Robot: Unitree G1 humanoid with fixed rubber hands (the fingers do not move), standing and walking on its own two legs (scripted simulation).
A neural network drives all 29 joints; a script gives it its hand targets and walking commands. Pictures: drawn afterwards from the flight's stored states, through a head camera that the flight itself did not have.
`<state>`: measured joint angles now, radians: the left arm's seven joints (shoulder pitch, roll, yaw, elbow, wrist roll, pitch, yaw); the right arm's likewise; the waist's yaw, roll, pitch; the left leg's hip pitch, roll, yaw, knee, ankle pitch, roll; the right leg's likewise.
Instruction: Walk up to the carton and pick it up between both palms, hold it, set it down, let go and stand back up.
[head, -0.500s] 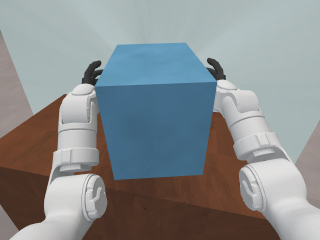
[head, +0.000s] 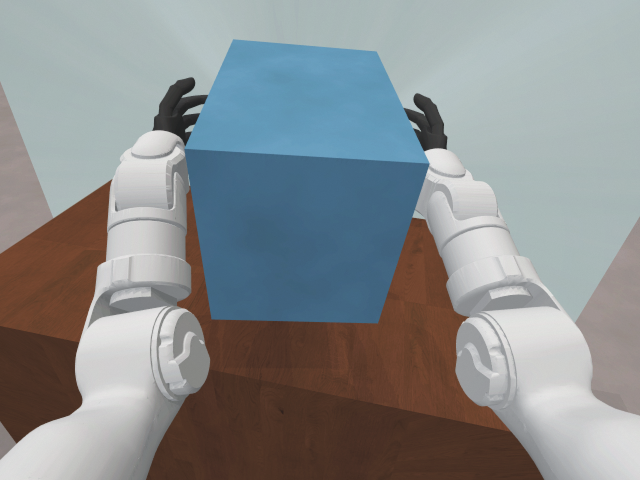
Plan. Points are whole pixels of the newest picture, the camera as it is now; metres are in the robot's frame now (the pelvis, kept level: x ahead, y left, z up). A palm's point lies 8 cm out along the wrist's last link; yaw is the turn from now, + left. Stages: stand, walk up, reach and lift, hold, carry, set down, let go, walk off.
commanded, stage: set down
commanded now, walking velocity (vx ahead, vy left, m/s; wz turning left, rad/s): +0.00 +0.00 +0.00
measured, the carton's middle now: (301, 173) +0.43 -0.01 +0.26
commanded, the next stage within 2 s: none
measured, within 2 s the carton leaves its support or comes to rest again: neither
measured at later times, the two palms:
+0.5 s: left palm (197, 182) +0.42 +0.13 +0.25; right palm (424, 211) +0.38 -0.17 +0.22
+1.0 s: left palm (208, 195) +0.44 +0.12 +0.22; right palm (426, 225) +0.38 -0.17 +0.20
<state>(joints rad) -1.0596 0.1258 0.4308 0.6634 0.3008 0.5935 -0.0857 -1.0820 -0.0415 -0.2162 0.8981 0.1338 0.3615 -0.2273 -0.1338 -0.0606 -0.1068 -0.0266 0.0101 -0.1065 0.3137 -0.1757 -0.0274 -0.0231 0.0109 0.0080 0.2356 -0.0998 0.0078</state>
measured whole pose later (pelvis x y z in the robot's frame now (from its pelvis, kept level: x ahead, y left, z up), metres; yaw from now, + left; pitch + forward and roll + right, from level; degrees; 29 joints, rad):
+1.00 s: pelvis +0.02 +0.01 +0.00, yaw +0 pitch -8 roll -1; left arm -0.90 0.07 0.33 0.68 0.32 0.40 -0.07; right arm -0.81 0.03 -0.27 0.79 0.01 0.12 -0.19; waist -0.17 -0.07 0.01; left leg 0.03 0.00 -0.08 0.31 -0.20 0.00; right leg 0.05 -0.01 -0.01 0.20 -0.11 0.03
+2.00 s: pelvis +0.03 +0.02 +0.00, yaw -2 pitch +0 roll -1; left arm -0.97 0.11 0.35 1.00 0.29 0.19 -0.09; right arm -0.77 0.12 -0.43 0.78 -0.14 0.03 -0.18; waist -0.22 -0.06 -0.04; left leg -0.09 -0.01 -0.03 0.30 -0.20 0.01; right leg -0.09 -0.03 -0.01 0.21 -0.11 0.04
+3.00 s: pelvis +0.04 +0.02 +0.00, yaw -4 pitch +8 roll -1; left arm -1.07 0.18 0.37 1.26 0.29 0.03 -0.09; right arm -0.79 0.21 -0.63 0.83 -0.33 -0.07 -0.17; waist -0.21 -0.04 -0.09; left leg -0.24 0.01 0.01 0.31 -0.21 0.01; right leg -0.26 -0.03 -0.06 0.22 -0.10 0.03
